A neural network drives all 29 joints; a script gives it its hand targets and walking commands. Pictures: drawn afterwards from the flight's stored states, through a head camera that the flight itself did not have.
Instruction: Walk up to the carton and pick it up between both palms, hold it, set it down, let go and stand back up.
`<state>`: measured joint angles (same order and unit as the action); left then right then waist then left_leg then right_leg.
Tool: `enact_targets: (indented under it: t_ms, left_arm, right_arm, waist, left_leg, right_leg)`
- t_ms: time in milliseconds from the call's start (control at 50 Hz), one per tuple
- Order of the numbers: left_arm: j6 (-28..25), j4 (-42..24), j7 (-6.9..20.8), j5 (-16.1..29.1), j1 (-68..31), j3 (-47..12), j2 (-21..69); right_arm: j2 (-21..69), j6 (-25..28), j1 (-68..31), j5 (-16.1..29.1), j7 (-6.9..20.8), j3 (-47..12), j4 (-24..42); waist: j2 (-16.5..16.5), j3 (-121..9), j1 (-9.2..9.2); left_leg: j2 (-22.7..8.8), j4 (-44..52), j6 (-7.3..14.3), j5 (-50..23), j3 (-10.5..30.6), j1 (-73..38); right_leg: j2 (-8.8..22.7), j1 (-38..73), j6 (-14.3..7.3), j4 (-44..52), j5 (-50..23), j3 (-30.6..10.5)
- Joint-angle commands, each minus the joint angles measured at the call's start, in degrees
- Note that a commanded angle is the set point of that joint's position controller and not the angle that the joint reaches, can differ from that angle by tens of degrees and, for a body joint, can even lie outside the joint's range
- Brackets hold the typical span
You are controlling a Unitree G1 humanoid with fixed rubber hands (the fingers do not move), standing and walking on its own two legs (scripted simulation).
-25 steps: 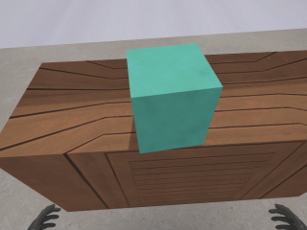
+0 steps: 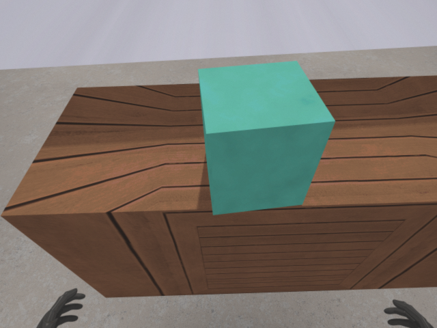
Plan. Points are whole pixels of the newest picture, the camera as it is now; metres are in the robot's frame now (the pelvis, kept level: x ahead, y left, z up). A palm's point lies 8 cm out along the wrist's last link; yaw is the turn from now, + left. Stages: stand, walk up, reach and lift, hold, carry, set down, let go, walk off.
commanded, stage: walk up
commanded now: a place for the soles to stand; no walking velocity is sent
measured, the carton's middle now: (253, 140) +0.47 -0.05 +0.07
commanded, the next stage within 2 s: none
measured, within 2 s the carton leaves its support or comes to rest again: neither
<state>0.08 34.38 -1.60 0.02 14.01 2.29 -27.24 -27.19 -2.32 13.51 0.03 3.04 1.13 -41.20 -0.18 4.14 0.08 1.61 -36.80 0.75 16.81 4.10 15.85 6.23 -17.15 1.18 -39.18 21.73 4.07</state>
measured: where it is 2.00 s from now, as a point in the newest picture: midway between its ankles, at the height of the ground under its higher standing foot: outside the picture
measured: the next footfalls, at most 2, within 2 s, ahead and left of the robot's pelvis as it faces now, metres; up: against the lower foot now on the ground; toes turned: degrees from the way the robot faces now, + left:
right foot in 0.68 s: +0.05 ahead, -0.21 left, +0.00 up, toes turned -6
left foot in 1.00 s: +0.07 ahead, +0.04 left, +0.00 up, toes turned -5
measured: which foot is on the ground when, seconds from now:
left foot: down 0.00-0.68, up 0.70-0.98, down 1.00-1.00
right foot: down 0.00-0.42, up 0.44-0.66, down 0.68-1.00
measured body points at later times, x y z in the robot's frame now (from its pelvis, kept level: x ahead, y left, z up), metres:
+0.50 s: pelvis +0.00 -0.01 +0.00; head +0.02 +0.00 +0.45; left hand +0.15 +0.32 -0.07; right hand +0.12 -0.35 -0.07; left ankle +0.03 +0.12 -0.72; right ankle +0.01 -0.15 -0.70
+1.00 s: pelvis +0.01 -0.11 +0.00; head +0.04 -0.12 +0.45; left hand +0.15 +0.20 -0.08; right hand +0.11 -0.46 -0.09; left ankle +0.03 +0.04 -0.72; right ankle +0.01 -0.20 -0.72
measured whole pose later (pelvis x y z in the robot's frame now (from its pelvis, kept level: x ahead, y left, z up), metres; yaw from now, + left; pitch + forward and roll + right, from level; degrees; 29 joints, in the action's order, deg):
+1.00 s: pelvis +0.01 -0.11 +0.00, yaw +0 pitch -2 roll +2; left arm 3.1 34.3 1.4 0.0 14.2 2.3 -25.8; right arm -28.6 0.3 16.2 0.0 -3.6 1.1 -41.2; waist -1.9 5.6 0.0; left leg 2.0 -37.6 -0.1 17.7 5.0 17.2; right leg 3.2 -17.1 -2.3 -41.3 22.4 5.4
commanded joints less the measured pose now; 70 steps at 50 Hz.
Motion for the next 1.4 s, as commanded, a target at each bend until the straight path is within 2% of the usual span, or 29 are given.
enact_targets:
  t_ms: [0, 60, 120, 160, 220, 340, 380, 400, 420, 440, 500, 580, 640, 660, 680, 700, 720, 780, 840, 900, 920, 960, 1000, 1040, 1080, 1120, 1160, 1260, 1380]
  left_arm:
    - [0.49, -0.83, 0.21, 1.20, 0.14, 3.65, -10.53]
    - [-1.69, 0.38, 0.12, -0.07, 0.43, 3.52, -11.92]
    - [-1.81, 0.59, 0.30, -0.23, -1.06, 4.78, -14.97]
    - [-1.38, 0.16, 0.70, 0.29, -3.63, 4.12, -13.84]
    - [-1.29, -0.32, 0.86, 0.71, -1.28, 2.98, -9.96]
    - [-1.90, 0.43, 0.50, 0.35, -1.20, 4.29, -14.18]
    - [-1.74, 0.31, 0.65, 0.61, -2.23, 3.96, -13.67]
    - [1.13, -0.79, 2.87, -1.99, -5.51, 4.97, -11.12]
    - [2.67, -2.65, 3.51, -2.40, -6.95, 4.68, -10.00]
    - [3.60, -3.05, 3.69, -3.21, -6.35, 5.46, -10.33]
    - [3.97, -4.70, 3.90, -3.72, -7.15, 5.85, -9.69]
    - [3.19, -4.72, 4.29, -3.68, -6.69, 5.28, -8.44]
    - [2.26, -0.84, 4.14, -2.52, 0.99, 5.16, -7.21]
    - [1.42, 1.52, 3.82, -2.65, 4.82, 5.60, -9.71]
    - [0.77, 1.74, 3.29, -2.67, 7.48, 6.98, -13.87]
    - [1.26, 0.38, 3.01, -2.91, 2.96, 6.85, -15.48]
    - [1.79, -0.59, 3.27, -2.68, 0.25, 6.38, -13.23]
    - [1.57, -0.42, 2.19, -1.77, -0.89, 4.82, -10.25]
    - [1.57, -1.39, 1.88, -1.78, -0.06, 3.93, -9.03]
    - [2.05, -1.87, 1.57, -0.96, -0.25, 3.89, -9.30]
    - [2.05, -1.38, 1.48, -0.66, 1.49, 3.45, -9.24]
    - [2.27, -1.55, 2.23, 0.03, -1.67, 2.75, -9.61]
    - [1.44, -1.77, 2.48, 0.75, -2.46, 2.44, -9.04]
    - [1.85, -1.20, 2.34, 0.38, -2.83, 3.20, -9.01]
    - [1.17, 0.68, 2.14, 0.23, -0.58, 3.70, -11.38]
    - [0.47, 0.71, 2.14, 0.07, -2.91, 3.49, -11.55]
    - [0.56, 0.23, 2.70, -0.11, -7.10, 3.29, -11.49]
    - [1.09, 0.46, 2.58, 0.57, -4.66, 3.39, -10.25]
    - [0.71, 1.05, 2.59, -0.10, -7.47, 3.45, -10.61]
  right_arm:
    - [-12.71, 1.35, -6.34, -0.07, -1.30, 4.29, 3.35]
    - [-9.29, 1.88, -5.38, 1.14, -0.94, 3.45, 3.63]
    - [-9.68, 1.52, -3.70, 0.86, -0.50, 3.54, 2.47]
    - [-9.83, 1.37, -2.45, 0.24, -0.56, 3.74, 2.06]
    - [-11.57, 1.85, -6.91, 0.35, -0.50, 3.94, 2.39]
    - [-10.30, 1.86, -4.15, 1.07, -0.15, 3.57, 1.57]
    - [-10.64, 1.62, -4.17, 0.54, -0.46, 3.88, 1.27]
    - [-16.25, 3.37, 3.35, -0.24, -3.96, 5.18, 0.14]
    - [-18.27, 3.86, 5.60, -0.82, -5.82, 5.49, 0.02]
    - [-20.05, 4.06, 8.44, -1.55, -7.22, 6.55, 0.46]
    - [-17.45, 4.86, 8.17, -2.00, -8.59, 5.68, 1.82]
    - [-17.68, 4.50, 9.54, -2.32, -8.61, 6.11, 3.46]
    - [-15.70, 3.81, 4.14, -1.76, -7.98, 5.21, 5.01]
    - [-12.95, 3.64, 6.14, -1.23, -7.51, 4.55, 4.98]
    - [-7.67, 4.15, 6.78, -0.68, -6.93, 2.21, 5.59]
    - [-7.82, 3.65, 4.15, -0.10, -7.76, 2.41, 6.41]
    - [-10.22, 3.25, 4.98, 0.21, -8.44, 3.00, 6.68]
    - [-9.68, 3.74, 9.01, -0.11, -7.15, 2.49, 3.73]
    - [-7.60, 3.13, 7.02, -0.80, -6.74, 1.82, 2.98]
    - [-7.72, 3.05, 5.95, -0.14, -6.36, 1.76, 2.94]
    - [-7.77, 3.18, 4.67, -0.43, -6.25, 1.60, 2.44]
    - [-8.09, 3.40, 5.88, -0.05, -6.27, 1.96, 1.01]
    - [-12.65, 3.38, 1.64, -0.55, -6.25, 3.37, 1.22]
    - [-13.64, 3.72, -0.98, 0.26, -5.77, 2.92, 1.77]
    - [-11.52, 3.76, -1.84, 0.87, -5.46, 2.66, 1.33]
    - [-9.08, 3.20, -1.43, 0.87, -5.33, 1.97, 0.58]
    - [-9.29, 3.16, 0.20, 0.44, -5.20, 1.76, -0.28]
    - [-12.26, 3.98, -2.07, 0.44, -4.97, 2.85, 0.23]
    - [-10.17, 3.82, -1.19, 0.82, -4.60, 2.04, -0.08]
  waist:
    - [7.21, 3.10, 1.07]
    - [2.25, -4.99, 2.00]
    - [-3.52, -6.71, 0.36]
    - [-3.41, -4.07, -0.77]
    - [5.08, -0.89, 1.03]
    - [-3.29, -5.01, 0.59]
    - [0.45, -6.17, 0.32]
    - [-3.86, -4.86, -1.40]
    - [2.76, -1.81, -3.58]
    - [2.77, -1.32, -3.86]
    - [0.52, 1.14, -2.70]
    - [8.11, 0.58, -3.12]
    - [7.81, -2.59, 1.77]
    - [4.22, -6.94, 3.87]
    - [-7.13, -10.31, 5.74]
    - [-10.38, -7.42, 5.38]
    - [-11.92, -2.59, 5.04]
    - [-8.00, -2.81, 2.24]
    - [-9.04, -4.46, 2.30]
    - [-10.58, -4.81, 2.49]
    - [-7.01, -5.44, 2.80]
    - [-9.04, -4.60, 0.25]
    - [0.23, -5.31, 0.94]
    - [1.52, -3.62, 1.80]
    - [-1.15, -5.60, 2.32]
    - [-4.89, -5.68, 1.38]
    - [-7.53, -4.18, -0.58]
    - [-0.19, -6.36, 1.31]
    - [-4.29, -5.61, 0.63]
  left_leg:
    - [-13.35, 20.56, 8.99, 10.53, 23.12, 12.10]
    - [-6.38, 12.51, 2.66, -2.33, 12.74, 8.10]
    - [-2.31, 5.11, 0.89, -2.12, 5.46, 1.63]
    - [-4.06, 10.43, 1.87, 0.40, 8.31, 0.85]
    - [-8.00, 17.18, 4.22, 0.82, 14.89, 6.45]
    - [-3.98, 8.41, 1.56, -6.09, 7.57, 3.42]
    - [-5.11, 10.00, 2.48, -6.47, 9.81, 1.35]
    - [-11.08, 13.22, 5.73, -2.42, 18.18, -2.13]
    - [-17.01, 15.85, 9.92, -0.13, 27.80, -5.11]
    - [-20.41, 16.93, 12.84, 1.99, 33.76, -7.75]
    - [-19.47, 13.39, 13.24, -11.09, 28.49, -5.15]
    - [-15.85, 12.41, 11.50, -11.97, 24.43, -3.03]
    - [-11.77, 6.30, 7.63, -17.15, 13.21, 6.54]
    - [-8.08, -1.12, 4.00, -11.44, 7.67, 11.85]
    - [-1.31, -13.47, -0.19, 2.17, 2.79, 18.13]
    - [2.26, -22.56, -0.67, 18.70, 1.14, 17.62]
    - [1.14, -27.69, -0.58, 19.59, 1.79, 15.68]
    - [-0.82, -22.01, -2.35, 13.54, 0.13, 14.46]
    - [0.53, -15.99, -1.71, 13.92, -1.69, 9.99]
    - [-1.30, -4.38, -1.87, 8.86, -4.47, 6.43]
    - [-0.71, -0.61, -1.11, 6.24, -4.74, 4.89]
    - [-1.05, 8.88, -0.24, -5.51, -3.86, -3.63]
    - [-6.57, 6.12, 2.61, -15.17, 9.34, -6.48]
    - [-12.36, 8.23, 6.50, -12.15, 18.59, 4.74]
    - [-7.08, 4.28, 2.88, -8.59, 11.39, 7.98]
    - [-1.02, -2.25, -0.39, -2.31, 0.13, 2.63]
    - [-2.33, 3.59, -0.08, -1.01, 0.70, 0.12]
    - [-7.29, 5.78, 3.41, -14.37, 11.17, 3.07]
    - [-3.36, 3.42, 1.02, -8.70, 5.44, 2.39]
  right_leg:
    - [-3.02, 3.81, -1.84, -3.74, 8.94, -2.10]
    - [1.02, 11.99, -3.71, 12.20, -5.38, -6.61]
    - [9.06, 6.27, -7.19, 15.34, -1.53, -11.44]
    - [6.34, 2.93, -5.30, 13.80, 3.60, -7.86]
    - [-1.40, 4.59, -2.26, 6.93, 0.26, -2.06]
    - [6.27, 6.83, -5.33, 13.17, -3.13, -8.08]
    - [4.79, 5.76, -4.20, 11.03, -3.06, -6.17]
    - [-1.38, -0.45, -3.73, -0.44, -4.05, -3.22]
    - [-3.98, -10.54, -2.10, -5.76, 6.31, -3.53]
    - [-3.20, -15.08, -1.37, -13.02, 12.27, -7.09]
    - [-0.25, -17.23, -1.28, -18.67, 10.87, -10.61]
    - [-2.58, -11.89, -1.89, -11.64, 8.80, -5.61]
    - [-4.45, 8.21, -3.88, 7.20, -1.56, -1.56]
    - [-1.87, 19.72, -5.19, 12.30, -10.68, -3.77]
    - [10.19, 25.29, -7.86, 19.22, -9.27, -18.90]
    - [16.36, 13.18, -12.85, 20.23, -6.83, -22.25]
    - [14.56, 8.31, -15.41, 20.95, -2.33, -19.64]
    - [8.96, 13.03, -13.73, 13.94, -27.47, -9.03]
    - [8.21, 12.24, -13.65, 10.11, -37.70, -8.05]
    - [8.88, 12.41, -12.42, 8.09, -33.33, -8.70]
    - [9.35, 13.06, -11.10, 7.40, -37.57, -9.16]
    - [8.06, 5.81, -8.42, 5.64, -28.40, -6.65]
    - [4.83, 0.19, -4.80, 4.71, -13.46, -6.04]
    - [-0.96, 6.95, -2.71, 2.91, -3.78, -5.08]
    - [3.93, 13.17, -4.34, 11.21, -10.45, -9.26]
    - [11.67, 7.91, -9.57, 17.59, -9.64, -13.58]
    - [9.35, 5.76, -9.46, 14.57, -12.77, -9.69]
    - [2.07, 8.77, -4.44, 8.09, -8.23, -5.06]
    - [6.54, 7.20, -6.92, 14.81, -2.35, -8.32]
